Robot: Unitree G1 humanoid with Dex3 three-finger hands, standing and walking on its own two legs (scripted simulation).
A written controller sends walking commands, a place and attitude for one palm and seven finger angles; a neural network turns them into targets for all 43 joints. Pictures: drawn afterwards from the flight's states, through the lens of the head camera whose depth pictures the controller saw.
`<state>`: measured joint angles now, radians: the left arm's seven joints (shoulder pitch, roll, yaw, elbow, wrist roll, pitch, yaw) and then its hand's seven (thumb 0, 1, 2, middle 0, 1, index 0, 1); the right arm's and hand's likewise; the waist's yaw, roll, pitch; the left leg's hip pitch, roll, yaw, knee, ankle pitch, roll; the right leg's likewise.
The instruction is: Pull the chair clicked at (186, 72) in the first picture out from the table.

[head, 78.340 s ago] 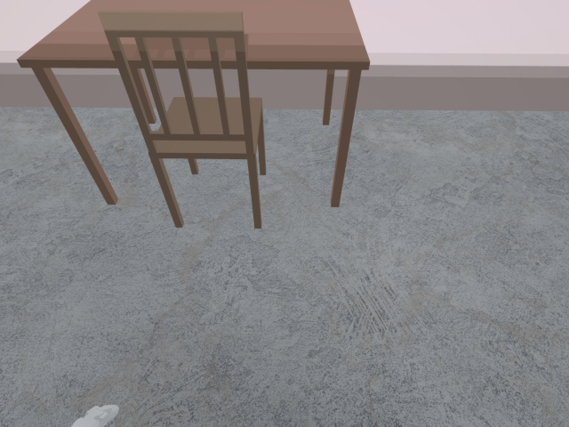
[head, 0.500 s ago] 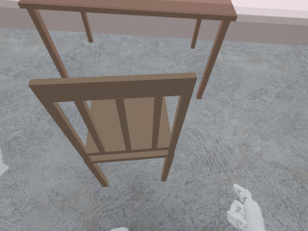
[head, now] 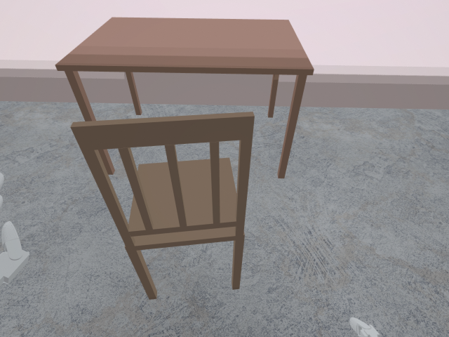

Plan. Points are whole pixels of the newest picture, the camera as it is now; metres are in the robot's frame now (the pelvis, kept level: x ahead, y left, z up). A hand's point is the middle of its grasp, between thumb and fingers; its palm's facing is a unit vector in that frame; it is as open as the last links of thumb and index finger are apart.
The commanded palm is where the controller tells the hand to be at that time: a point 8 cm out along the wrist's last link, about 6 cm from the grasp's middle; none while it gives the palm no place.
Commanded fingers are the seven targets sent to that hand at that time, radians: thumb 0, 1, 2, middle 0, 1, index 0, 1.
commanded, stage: stop stepping back and stand still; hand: left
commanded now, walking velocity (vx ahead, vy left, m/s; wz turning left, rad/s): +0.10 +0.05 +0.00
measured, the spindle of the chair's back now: (177, 189) +0.52 +0.15 -0.08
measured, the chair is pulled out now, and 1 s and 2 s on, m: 0.60 0.60 0.60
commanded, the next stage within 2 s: let the arm hang, fingers relaxed in 0.32 s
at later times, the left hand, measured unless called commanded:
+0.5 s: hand (51, 296) +0.18 +0.28 +0.05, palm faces +0.33 -0.83 -0.45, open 7.4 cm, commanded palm none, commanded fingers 0.00 0.90 0.90 -0.20 -0.30 -0.20 -0.30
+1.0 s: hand out of the picture -0.03 +0.20 -0.16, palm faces +0.06 -0.96 -0.26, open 7.3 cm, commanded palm none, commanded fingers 0.00 0.90 0.90 -0.20 -0.30 -0.20 -0.30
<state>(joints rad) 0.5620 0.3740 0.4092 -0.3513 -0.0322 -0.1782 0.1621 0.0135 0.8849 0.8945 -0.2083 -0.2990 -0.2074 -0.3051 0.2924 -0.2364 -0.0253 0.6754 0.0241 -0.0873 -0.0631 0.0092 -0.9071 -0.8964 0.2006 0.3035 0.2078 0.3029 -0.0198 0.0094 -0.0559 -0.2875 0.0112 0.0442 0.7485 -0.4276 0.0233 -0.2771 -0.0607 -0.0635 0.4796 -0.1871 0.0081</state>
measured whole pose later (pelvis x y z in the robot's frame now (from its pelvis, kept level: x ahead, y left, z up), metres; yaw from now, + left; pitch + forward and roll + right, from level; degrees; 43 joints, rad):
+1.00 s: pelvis -0.03 +0.00 +0.00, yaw +3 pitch -2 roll +0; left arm 0.32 0.21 0.01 0.98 0.01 0.03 0.03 -0.01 0.93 0.89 -0.20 -0.30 -0.20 -0.30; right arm 0.36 -0.17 -0.01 1.00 -0.01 0.02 -0.02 0.00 -0.92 -0.90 0.19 0.30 0.20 0.30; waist -0.01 0.03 0.05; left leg -0.21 0.01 0.01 0.47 -0.23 0.01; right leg -0.19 -0.03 -0.08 0.45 -0.23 0.00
